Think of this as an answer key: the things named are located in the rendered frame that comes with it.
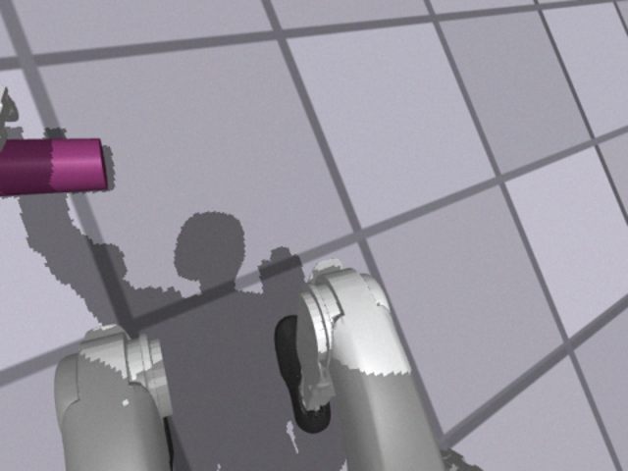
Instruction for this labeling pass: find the left robot hand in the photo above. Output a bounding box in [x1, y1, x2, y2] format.
[0, 86, 19, 152]

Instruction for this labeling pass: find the bottle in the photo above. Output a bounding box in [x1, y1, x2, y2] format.
[0, 138, 108, 196]

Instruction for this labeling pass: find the right robot foot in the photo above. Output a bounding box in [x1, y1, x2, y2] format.
[275, 315, 331, 434]

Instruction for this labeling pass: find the right robot hand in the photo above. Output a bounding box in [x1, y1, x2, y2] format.
[440, 448, 483, 471]

